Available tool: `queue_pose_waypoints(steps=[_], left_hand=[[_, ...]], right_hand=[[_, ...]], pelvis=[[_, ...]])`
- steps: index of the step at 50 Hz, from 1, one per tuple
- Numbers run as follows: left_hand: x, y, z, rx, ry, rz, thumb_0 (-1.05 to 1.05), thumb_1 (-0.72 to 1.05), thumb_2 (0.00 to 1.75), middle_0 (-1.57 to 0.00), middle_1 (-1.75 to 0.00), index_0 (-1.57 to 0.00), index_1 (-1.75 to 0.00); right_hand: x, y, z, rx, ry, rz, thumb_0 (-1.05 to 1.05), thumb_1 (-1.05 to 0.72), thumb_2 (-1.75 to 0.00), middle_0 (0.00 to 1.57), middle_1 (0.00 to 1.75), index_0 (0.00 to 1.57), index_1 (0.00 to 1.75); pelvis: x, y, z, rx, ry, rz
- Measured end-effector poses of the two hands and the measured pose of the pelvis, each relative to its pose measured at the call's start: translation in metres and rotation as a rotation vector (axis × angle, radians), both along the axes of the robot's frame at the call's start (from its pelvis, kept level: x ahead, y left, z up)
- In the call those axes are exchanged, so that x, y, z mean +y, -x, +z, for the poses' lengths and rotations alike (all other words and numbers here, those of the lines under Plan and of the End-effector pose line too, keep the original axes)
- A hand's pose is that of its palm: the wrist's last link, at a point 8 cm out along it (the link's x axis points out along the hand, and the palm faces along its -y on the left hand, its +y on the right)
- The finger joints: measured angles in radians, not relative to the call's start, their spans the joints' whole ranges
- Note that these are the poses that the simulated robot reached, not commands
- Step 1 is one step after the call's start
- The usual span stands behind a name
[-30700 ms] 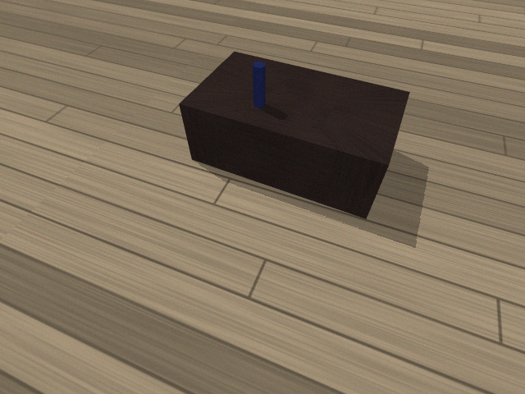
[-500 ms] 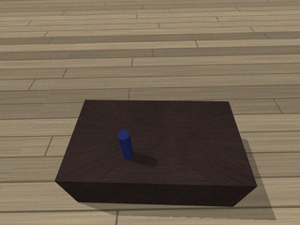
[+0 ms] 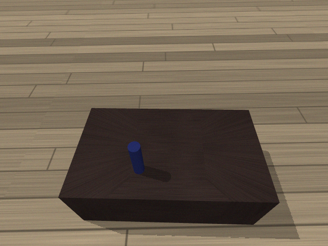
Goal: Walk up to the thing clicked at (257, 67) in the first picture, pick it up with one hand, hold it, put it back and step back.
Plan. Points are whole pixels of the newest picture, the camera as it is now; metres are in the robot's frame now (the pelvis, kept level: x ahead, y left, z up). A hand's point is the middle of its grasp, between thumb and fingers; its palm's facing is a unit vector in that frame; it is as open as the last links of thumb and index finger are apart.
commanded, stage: stand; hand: left
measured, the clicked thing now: (136, 158) +0.51 +0.16 -0.32
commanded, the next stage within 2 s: step back in 1.92 s
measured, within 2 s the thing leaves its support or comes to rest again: neither
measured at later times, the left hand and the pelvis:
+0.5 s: hand out of the picture +0.08 +0.25 -0.16, palm faces -0.02 -0.94 -0.35, open 7.4 cm; pelvis +0.01 +0.00 +0.00, yaw +0 degrees
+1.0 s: hand out of the picture +0.08 +0.25 -0.16, palm faces -0.02 -0.94 -0.34, open 7.4 cm; pelvis +0.01 +0.00 +0.00, yaw +0 degrees
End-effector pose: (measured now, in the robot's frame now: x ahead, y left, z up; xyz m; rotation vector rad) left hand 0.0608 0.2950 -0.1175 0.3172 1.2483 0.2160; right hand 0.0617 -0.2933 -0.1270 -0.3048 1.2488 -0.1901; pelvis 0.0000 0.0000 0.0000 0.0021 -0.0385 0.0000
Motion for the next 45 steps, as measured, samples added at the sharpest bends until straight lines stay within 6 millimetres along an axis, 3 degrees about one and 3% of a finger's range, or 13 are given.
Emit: queue_pose_waypoints(steps=[11, 45], left_hand=[[-0.001, -0.002, 0.000, 0.005, 0.002, -0.001, 0.00, 0.89, 0.90, -0.21, -0.29, -0.20, -0.30], [0.000, -0.015, -0.001, -0.005, 0.007, -0.010, 0.00, 0.90, 0.90, -0.21, -0.30, -0.20, -0.30]], right_hand=[[-0.002, 0.000, 0.000, 0.012, 0.001, -0.001, 0.00, -0.90, -0.90, 0.20, 0.30, 0.21, 0.30], [-0.003, -0.011, 0.004, -0.005, 0.009, -0.005, 0.00, -0.90, -0.90, 0.20, 0.30, 0.21, 0.30]], pelvis=[[-0.001, -0.003, 0.000, 0.007, 0.000, 0.001], [0.000, -0.010, 0.000, 0.006, 0.000, -0.007]])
